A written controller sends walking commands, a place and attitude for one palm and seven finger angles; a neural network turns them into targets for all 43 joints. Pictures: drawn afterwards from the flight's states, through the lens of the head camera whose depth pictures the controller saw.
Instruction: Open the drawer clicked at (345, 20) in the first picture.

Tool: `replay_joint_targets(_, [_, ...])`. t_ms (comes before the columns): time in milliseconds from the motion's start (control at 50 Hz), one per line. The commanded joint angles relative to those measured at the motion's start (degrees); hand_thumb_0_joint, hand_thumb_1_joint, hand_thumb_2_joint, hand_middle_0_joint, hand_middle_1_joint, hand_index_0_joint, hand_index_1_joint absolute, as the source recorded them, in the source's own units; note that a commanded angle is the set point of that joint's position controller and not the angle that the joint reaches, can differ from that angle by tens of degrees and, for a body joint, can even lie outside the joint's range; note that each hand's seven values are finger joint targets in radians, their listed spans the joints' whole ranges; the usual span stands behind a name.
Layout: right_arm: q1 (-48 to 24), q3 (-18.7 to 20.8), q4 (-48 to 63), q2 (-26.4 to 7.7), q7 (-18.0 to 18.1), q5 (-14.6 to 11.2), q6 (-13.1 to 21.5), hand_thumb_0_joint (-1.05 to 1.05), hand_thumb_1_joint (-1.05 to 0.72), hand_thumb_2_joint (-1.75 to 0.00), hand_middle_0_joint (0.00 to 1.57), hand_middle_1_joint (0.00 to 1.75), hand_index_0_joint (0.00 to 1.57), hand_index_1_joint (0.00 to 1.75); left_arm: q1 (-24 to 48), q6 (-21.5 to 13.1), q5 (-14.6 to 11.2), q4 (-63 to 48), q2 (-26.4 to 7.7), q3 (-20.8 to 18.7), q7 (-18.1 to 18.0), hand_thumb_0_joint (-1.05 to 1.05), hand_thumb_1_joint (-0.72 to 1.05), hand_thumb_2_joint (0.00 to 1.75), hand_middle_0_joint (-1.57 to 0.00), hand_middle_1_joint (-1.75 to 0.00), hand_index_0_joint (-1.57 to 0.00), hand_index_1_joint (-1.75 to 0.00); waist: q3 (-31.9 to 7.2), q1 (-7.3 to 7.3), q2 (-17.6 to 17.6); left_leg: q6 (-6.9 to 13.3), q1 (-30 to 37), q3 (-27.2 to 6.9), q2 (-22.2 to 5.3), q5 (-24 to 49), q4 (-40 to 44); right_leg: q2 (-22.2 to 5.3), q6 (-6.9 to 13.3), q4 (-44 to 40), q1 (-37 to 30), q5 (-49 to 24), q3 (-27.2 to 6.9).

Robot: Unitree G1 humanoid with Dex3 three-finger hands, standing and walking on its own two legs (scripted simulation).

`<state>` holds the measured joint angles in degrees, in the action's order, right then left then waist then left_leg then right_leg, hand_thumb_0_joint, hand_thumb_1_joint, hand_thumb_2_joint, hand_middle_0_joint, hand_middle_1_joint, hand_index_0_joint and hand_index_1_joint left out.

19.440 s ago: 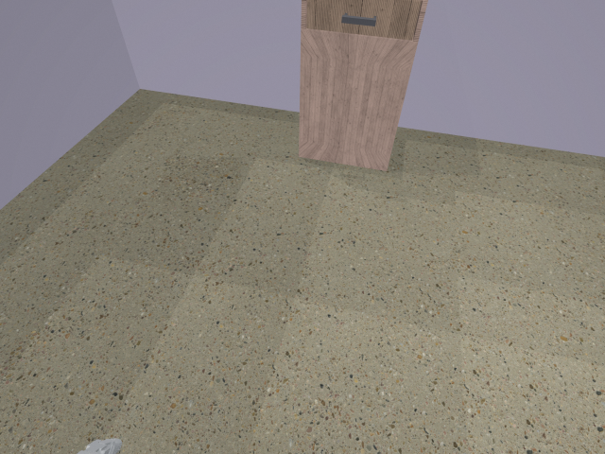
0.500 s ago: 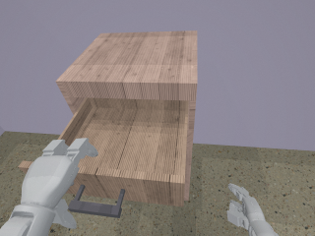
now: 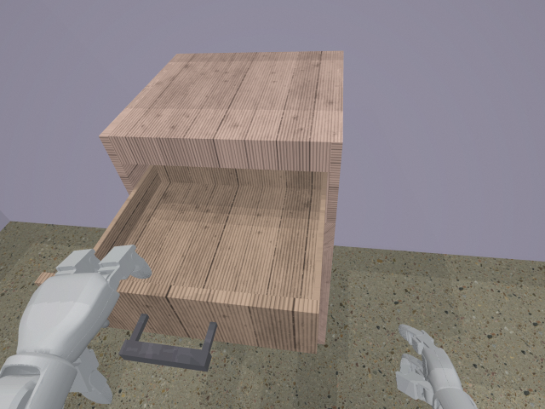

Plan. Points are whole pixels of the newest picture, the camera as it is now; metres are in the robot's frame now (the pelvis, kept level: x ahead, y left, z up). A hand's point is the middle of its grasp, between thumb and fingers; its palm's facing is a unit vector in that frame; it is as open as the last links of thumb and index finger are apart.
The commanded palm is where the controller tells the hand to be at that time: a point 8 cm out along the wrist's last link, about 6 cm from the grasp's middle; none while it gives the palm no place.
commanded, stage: draw the hand back to the body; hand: left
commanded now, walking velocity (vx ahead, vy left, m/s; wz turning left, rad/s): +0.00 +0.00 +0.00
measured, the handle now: (171, 340) +0.21 +0.20 -0.02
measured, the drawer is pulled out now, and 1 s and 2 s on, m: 0.30 0.30 0.30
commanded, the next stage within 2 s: step back with the hand held close in 1.24 s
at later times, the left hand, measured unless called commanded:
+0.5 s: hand (117, 289) +0.20 +0.21 +0.16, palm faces +0.31 -0.89 -0.34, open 13.1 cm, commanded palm +0.15 +0.26 +0.19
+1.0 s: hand (101, 276) +0.21 +0.23 +0.16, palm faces +0.39 -0.82 -0.42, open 8.9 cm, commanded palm +0.16 +0.27 +0.19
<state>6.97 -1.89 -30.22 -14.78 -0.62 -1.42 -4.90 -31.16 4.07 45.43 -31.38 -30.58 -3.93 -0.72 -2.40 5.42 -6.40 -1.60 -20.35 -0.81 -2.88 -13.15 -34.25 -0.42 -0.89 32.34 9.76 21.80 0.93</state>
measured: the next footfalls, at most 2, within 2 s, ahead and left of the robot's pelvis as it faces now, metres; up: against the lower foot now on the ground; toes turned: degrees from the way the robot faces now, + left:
none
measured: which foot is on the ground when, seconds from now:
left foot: down 0.00-1.00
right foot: down 0.00-1.00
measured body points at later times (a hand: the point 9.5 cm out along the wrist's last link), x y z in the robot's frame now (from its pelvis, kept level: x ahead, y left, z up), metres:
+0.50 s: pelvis +0.01 +0.01 +0.00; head +0.00 +0.00 +0.45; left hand +0.17 +0.25 +0.18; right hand +0.21 -0.19 -0.07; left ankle +0.05 +0.14 -0.73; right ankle -0.05 -0.13 -0.73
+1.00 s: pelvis +0.03 -0.01 +0.01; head +0.02 -0.03 +0.46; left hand +0.18 +0.27 +0.19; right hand +0.24 -0.22 -0.07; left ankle +0.05 +0.14 -0.73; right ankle -0.05 -0.13 -0.73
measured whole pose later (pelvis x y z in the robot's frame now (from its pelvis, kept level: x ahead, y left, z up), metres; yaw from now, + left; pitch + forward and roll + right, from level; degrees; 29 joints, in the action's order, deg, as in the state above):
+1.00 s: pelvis +0.03 -0.01 +0.01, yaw +0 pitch -2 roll +0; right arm 9.4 -0.9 -34.5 -12.4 5.0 -1.0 6.3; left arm -32.3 -4.0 -3.4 -28.8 -18.9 -16.4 -6.5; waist -0.4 3.4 -3.5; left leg -1.9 -13.3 -0.3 -2.4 -13.3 -28.8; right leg -1.0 -0.7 25.3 2.2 21.0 0.9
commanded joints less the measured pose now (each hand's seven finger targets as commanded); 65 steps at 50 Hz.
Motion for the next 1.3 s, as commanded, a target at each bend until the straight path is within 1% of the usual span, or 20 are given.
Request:
replay_joint_targets(0, [-10.11, 2.5, 10.27, -4.57, 1.31, 0.64, 3.66, 0.0, -0.9, -0.9, 0.2, 0.3, 0.2, 0.3, 5.82, -3.91, 0.51, -12.76, -10.7, -8.33, -2.75, 0.0, -0.5, 0.3, -0.3, -1.2, -0.3, -1.2, -3.77, 0.12, 3.28, 2.89, 12.26, 2.53, 1.9, 5.64, 2.17, 0.4, 0.66, -8.32, 12.34, -10.68, 2.3])
replay_joint_targets(40, [-11.42, 2.55, 10.69, -4.66, 1.4, -0.03, 4.32, 0.0, -0.9, -0.9, 0.2, 0.3, 0.2, 0.3, 3.52, -4.15, -0.19, -13.07, -12.31, -11.97, -4.11, 0.0, -0.5, 0.3, -0.3, -1.2, -0.3, -1.2, -4.21, 0.62, 3.32, 2.55, 12.13, 2.19, 1.47, 5.88, 1.6, 0.55, 1.14, -7.95, 11.52, -11.8, 1.81])
replay_joint_targets(140, [-11.29, 3.2, 10.49, -4.71, 0.98, -0.14, 4.14, 0.0, -0.9, -0.9, 0.2, 0.3, 0.2, 0.3, 1.64, -4.09, -0.96, -12.07, -11.93, -13.62, -5.7, 0.0, -0.5, 0.3, -0.3, -1.2, -0.3, -1.2, -4.42, 0.81, 1.5, 2.2, 11.43, 2.15, 1.24, 6.38, 1.59, 0.88, 1.3, -6.78, 11.93, -11.39, 2.51])
replay_joint_targets(180, [-9.42, 3.29, 10.53, -4.69, 0.81, 0.12, 3.83, 0.0, -0.9, -0.9, 0.2, 0.3, 0.2, 0.3, 0.14, -3.58, -0.9, -11.4, -11.42, -12.66, -5.55, 0.0, -0.5, 0.3, -0.3, -1.2, -0.3, -1.2, -5.61, 0.44, 4.04, 2.42, 10.9, 2.42, 1.18, 8.0, 1.55, 0.18, 0.84, -5.8, 11.21, -13.5, 3.29])
replay_joint_targets(220, [-9.65, 3.3, 10.98, -5.11, 0.73, -0.01, 3.24, 0.0, -0.9, -0.9, 0.2, 0.3, 0.2, 0.3, 0.4, -3.04, -1.24, -11.8, -11.26, -11.78, -4.96, 0.0, -0.5, 0.3, -0.3, -1.2, -0.3, -1.2, -5.0, 0.2, 2.31, 2.3, 10.26, 2.41, 1.19, 7.24, 2.09, 0.18, 0.61, -5.76, 11.63, -12.41, 3.36])
replay_joint_targets(240, [-6.89, 2.37, 12.36, -0.85, 2.5, -0.52, 8.13, 0.0, -0.9, -0.9, 0.2, 0.3, 0.2, 0.3, 7.58, -7.02, -41.39, -14.67, 11.28, -8.01, -4.95, 0.0, -0.47, 0.32, -0.3, -1.18, -0.3, -1.18, -0.72, -5.31, 4.67, 3.52, 18.1, 1.94, 0.47, 1.24, 3.7, 1.55, 1.54, -7.58, 11.03, -8.02, 3.5])
replay_joint_targets(260, [-4.5, 2.17, 9.83, -2.5, 3.83, 0.06, 10.33, 0.0, -0.9, -0.9, 0.2, 0.3, 0.2, 0.3, 0.06, -8.85, -41.53, -5.16, 5.47, -11.72, -6.35, 0.0, -0.43, 0.33, -0.29, -1.15, -0.29, -1.15, 1.14, -3.93, 7.67, 3.33, 16.8, 1.54, -0.41, -2.18, 4.82, 1.55, 1.74, -7.41, 12.07, -4.93, 4.19])
replay_joint_targets(280, [-5.43, 2.05, 10.33, -2.26, 5.03, 0.11, 11.14, 0.0, -0.9, -0.9, 0.2, 0.3, 0.2, 0.3, -1.27, -9.64, -45.72, -10.65, 6.61, -11.16, -6.54, 0.0, -0.4, 0.34, -0.29, -1.13, -0.29, -1.13, 0.53, -3.3, 10.77, 3.07, 14.86, 0.9, -0.53, -1.03, 6.4, 0.22, 1.21, -8.25, 8.89, -5.5, 4.37])
replay_joint_targets(340, [-6.41, 1.76, 8.75, -2.76, 6.77, 0.85, 14.92, 0.0, -0.9, -0.9, 0.2, 0.3, 0.2, 0.3, 3.13, -12.32, -46.98, -17.33, 1.75, -14.94, -8.15, 0.0, -0.29, 0.39, -0.29, -1.07, -0.29, -1.07, -1.75, -2.17, 4.43, 2.92, 15.91, 1.84, 0.31, 0.39, 6.51, -0.3, 0.97, -9.52, 7.1, -6.15, 2.73])
replay_joint_targets(380, [-4.49, 1.0, 8.19, -1.88, 6.69, 0.94, 16.5, 0.0, -0.9, -0.9, 0.2, 0.3, 0.2, 0.3, 2.53, -13.07, -46.95, -16.74, 4.47, -12.2, -8.1, 0.0, -0.22, 0.42, -0.28, -1.02, -0.28, -1.02, -1.39, -2.29, 3.06, 2.57, 15.22, 1.43, 0.38, 2.26, 7.2, -0.74, 1.38, -9.4, 6.19, -7.41, 3.24])
replay_joint_targets(440, [-4.84, 1.2, 6.36, -2.21, 6.64, 1.02, 17.13, 0.0, -0.9, -0.9, 0.2, 0.3, 0.2, 0.3, 3.08, -13.13, -47.06, -14.45, 2.81, -14.77, -8.11, 0.0, -0.12, 0.47, -0.27, -0.95, -0.27, -0.95, 2.2, -1.79, 0.03, 2.22, 14.33, 1.61, 0.69, 3.27, 7.62, -0.37, 1.77, -11.32, 6.33, -8.82, 2.91])
replay_joint_targets(460, [-3.83, 1.0, 5.93, -1.98, 6.4, 1.16, 16.92, 0.0, -0.9, -0.9, 0.2, 0.3, 0.2, 0.3, 1.82, -13.41, -47.09, -12.75, 4.78, -13.48, -7.72, 0.0, -0.08, 0.48, -0.27, -0.93, -0.27, -0.93, 2.36, -2.12, -0.93, 2.16, 14.38, 1.73, 0.78, 3.38, 7.69, -0.19, 1.87, -11.07, 6.55, -9.27, 3.34])
replay_joint_targets(680, [-4.68, 2.42, 6.02, -2.56, 5.37, 0.59, 16.0, 0.0, -0.9, -0.9, 0.2, 0.3, 0.2, 0.3, -0.68, -12.42, -48.43, -13.97, 3.92, -15.86, -6.35, 0.0, 0.31, 0.64, -0.24, -0.68, -0.24, -0.68, -3.52, -2.04, 3.26, 2.14, 17.55, 2.46, 0.22, 14.0, 7.39, -0.36, 1.18, -9.76, 2.24, -20.8, 3.71])
replay_joint_targets(840, [-5.6, 2.9, 5.22, -2.87, 6.19, 0.56, 14.85, 0.0, -0.9, -0.9, 0.2, 0.3, 0.2, 0.3, 2.18, -11.92, -48.55, -12.37, 1.9, -19.35, -6.94, 0.0, 0.58, 0.76, -0.22, -0.5, -0.22, -0.5, -2.27, -2.12, 3.41, 2.44, 18.37, 3.19, 0.91, 14.43, 7.07, -0.35, 0.91, -11.31, 2.75, -22.75, 3.39])
replay_joint_targets(880, [-5.08, 2.83, 5.38, -2.61, 6.23, 0.45, 14.37, 0.0, -0.9, -0.9, 0.2, 0.3, 0.2, 0.3, 1.47, -11.52, -48.95, -9.81, 2.66, -18.92, -6.87, 0.0, 0.65, 0.8, -0.22, -0.46, -0.22, -0.46, -1.84, -2.21, 5.71, 2.51, 17.97, 3.02, 0.73, 13.48, 7.42, -0.59, 0.71, -11.05, 2.66, -22.4, 3.65])
replay_joint_targets(940, [-5.97, 2.94, 5.18, -2.88, 6.39, 0.51, 14.32, 0.0, -0.9, -0.9, 0.2, 0.3, 0.2, 0.3, 3.29, -11.63, -48.86, -10.42, 2.18, -19.45, -6.89, 0.0, 0.76, 0.84, -0.21, -0.39, -0.21, -0.39, -1.54, -2.06, 2.82, 2.57, 18.78, 3.39, 1.12, 13.48, 7.27, -0.5, 0.79, -11.93, 2.93, -22.35, 3.07])
replay_joint_targets(1020, [-5.61, 2.92, 5.74, -2.82, 6.2, 0.53, 14.25, 0.0, -0.9, -0.9, 0.2, 0.3, 0.2, 0.3, 2.71, -11.48, -49.06, -10.4, 2.69, -18.35, -6.62, 0.0, 0.9, 0.9, -0.2, -0.3, -0.2, -0.3, -2.4, -2.1, 5.38, 2.79, 18.9, 3.39, 0.92, 14.58, 7.15, -0.77, 0.53, -11.13, 2.21, -24.36, 3.29])
replay_joint_targets(1100, [-5.93, 3.01, 5.09, -2.63, 6.29, 0.62, 13.84, 0.0, -0.9, -0.9, 0.2, 0.3, 0.2, 0.3, 1.87, -11.35, -49.14, -7.85, 2.47, -19.36, -6.64, 0.0, 0.9, 0.9, -0.2, -0.3, -0.2, -0.3, -0.69, -1.89, 5.97, 2.87, 18.37, 3.59, 1.22, 13.62, 6.97, -0.35, 0.48, -11.92, 2.94, -24.07, 3.39])
replay_joint_targets(1160, [-5.59, 2.83, 4.88, -2.54, 6.39, 0.73, 13.7, 0.0, -0.9, -0.9, 0.2, 0.3, 0.2, 0.3, 2.21, -11.63, -49.06, -8.34, 2.48, -19.36, -6.64, 0.0, 0.9, 0.9, -0.2, -0.3, -0.2, -0.3, -0.9, -2.07, 3.34, 2.81, 18.94, 3.69, 1.38, 13.36, 6.97, -0.38, 0.66, -12.38, 3.01, -23.39, 3.19])
replay_joint_targets(1280, [-5.93, 2.96, 5.66, -2.49, 6.34, 0.51, 13.82, 0.0, -0.9, -0.9, 0.2, 0.3, 0.2, 0.3, 2.55, -11.5, -49.41, -8.9, 2.5, -19.08, -6.44, 0.0, 0.9, 0.9, -0.2, -0.3, -0.2, -0.3, -1.39, -1.94, 5.26, 2.75, 18.96, 3.37, 0.98, 13.44, 7.59, -0.67, 0.48, -12.05, 2.39, -23.38, 3.02])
